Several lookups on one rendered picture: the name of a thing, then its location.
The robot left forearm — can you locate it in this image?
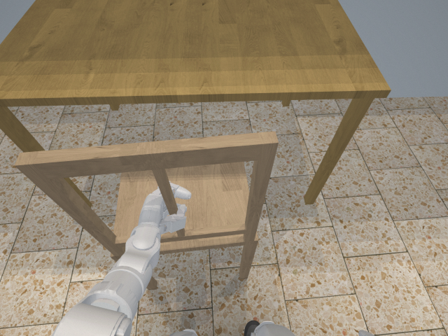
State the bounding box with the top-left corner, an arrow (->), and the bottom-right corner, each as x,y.
52,224 -> 161,336

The table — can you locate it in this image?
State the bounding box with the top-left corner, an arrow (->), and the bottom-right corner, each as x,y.
0,0 -> 391,208

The left robot upper arm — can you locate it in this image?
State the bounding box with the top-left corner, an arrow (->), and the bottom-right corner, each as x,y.
56,303 -> 132,336

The robot right foot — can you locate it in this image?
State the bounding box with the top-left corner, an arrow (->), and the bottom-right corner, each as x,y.
244,321 -> 260,336

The robot left hand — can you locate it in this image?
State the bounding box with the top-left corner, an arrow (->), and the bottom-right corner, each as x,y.
138,181 -> 191,235

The right robot shin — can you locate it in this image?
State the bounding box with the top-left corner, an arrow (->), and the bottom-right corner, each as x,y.
255,321 -> 274,330

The chair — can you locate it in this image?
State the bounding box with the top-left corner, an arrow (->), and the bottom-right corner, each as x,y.
15,131 -> 279,290

